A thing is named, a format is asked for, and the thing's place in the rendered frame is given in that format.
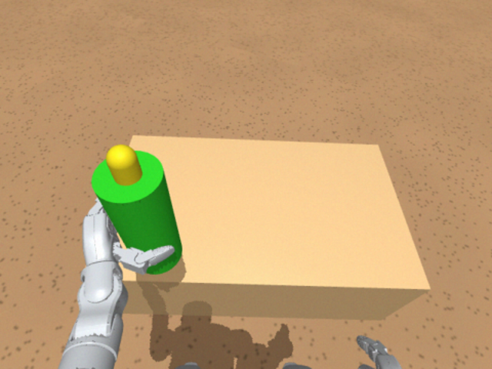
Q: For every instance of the right robot hand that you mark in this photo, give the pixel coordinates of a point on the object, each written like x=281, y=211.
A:
x=377, y=353

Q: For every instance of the left robot arm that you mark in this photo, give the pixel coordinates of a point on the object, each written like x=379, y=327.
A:
x=95, y=338

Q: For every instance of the bottle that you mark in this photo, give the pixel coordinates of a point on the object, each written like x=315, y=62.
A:
x=132, y=189

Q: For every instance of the left robot hand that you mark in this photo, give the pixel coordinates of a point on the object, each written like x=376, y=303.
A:
x=101, y=243

